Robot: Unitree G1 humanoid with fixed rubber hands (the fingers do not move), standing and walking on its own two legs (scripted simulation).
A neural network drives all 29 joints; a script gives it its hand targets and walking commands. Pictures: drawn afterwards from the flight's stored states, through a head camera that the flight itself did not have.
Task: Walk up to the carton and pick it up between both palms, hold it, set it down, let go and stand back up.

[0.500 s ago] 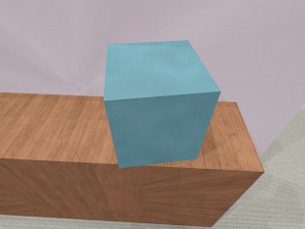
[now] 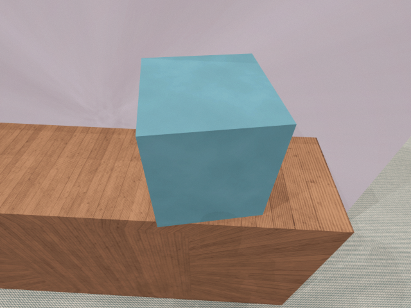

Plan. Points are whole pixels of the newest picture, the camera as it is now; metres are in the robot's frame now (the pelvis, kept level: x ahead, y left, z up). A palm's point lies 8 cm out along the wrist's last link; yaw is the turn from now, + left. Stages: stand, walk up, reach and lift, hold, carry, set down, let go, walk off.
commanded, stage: stand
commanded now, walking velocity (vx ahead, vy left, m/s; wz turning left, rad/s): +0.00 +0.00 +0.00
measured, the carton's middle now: (204, 140) +0.49 +0.02 +0.07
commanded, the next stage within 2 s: none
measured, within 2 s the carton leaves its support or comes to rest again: neither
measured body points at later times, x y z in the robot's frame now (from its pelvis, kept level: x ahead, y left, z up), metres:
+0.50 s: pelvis +0.00 +0.01 +0.00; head +0.01 +0.02 +0.45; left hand +0.07 +0.30 -0.13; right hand +0.07 -0.30 -0.12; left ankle -0.02 +0.14 -0.75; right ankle +0.00 -0.11 -0.75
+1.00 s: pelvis +0.00 +0.01 +0.00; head +0.01 +0.02 +0.45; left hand +0.07 +0.31 -0.13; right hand +0.06 -0.29 -0.13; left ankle -0.02 +0.14 -0.75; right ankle +0.00 -0.11 -0.75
